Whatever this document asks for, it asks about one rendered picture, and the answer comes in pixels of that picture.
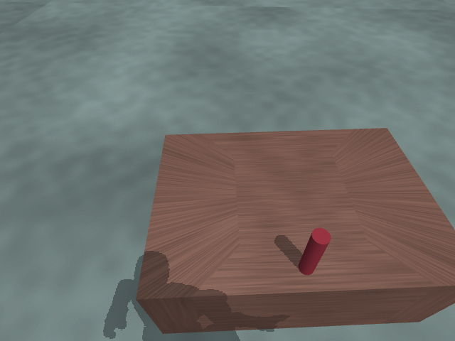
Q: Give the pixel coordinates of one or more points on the can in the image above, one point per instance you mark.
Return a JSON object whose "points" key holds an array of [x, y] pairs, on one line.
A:
{"points": [[314, 250]]}

